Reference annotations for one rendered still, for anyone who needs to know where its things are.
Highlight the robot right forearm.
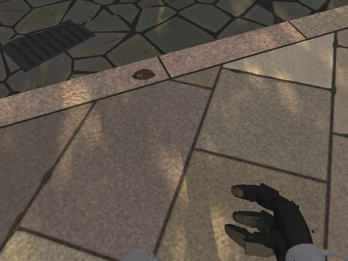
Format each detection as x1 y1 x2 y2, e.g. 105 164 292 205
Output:
285 244 327 261

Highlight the right robot hand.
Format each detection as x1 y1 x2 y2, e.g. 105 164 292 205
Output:
225 183 314 261

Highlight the robot left shin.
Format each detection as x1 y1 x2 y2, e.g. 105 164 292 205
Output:
132 249 147 254

